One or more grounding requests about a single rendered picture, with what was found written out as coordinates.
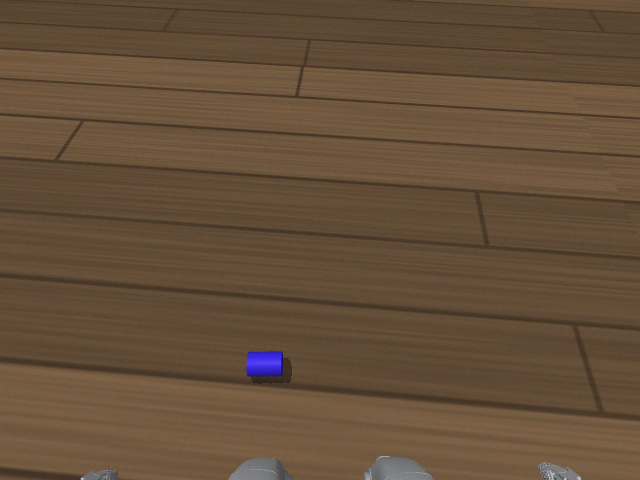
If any right robot hand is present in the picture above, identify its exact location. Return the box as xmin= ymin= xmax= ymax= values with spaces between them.
xmin=538 ymin=462 xmax=581 ymax=480

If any can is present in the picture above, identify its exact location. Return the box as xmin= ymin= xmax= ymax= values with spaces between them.
xmin=246 ymin=351 xmax=283 ymax=377

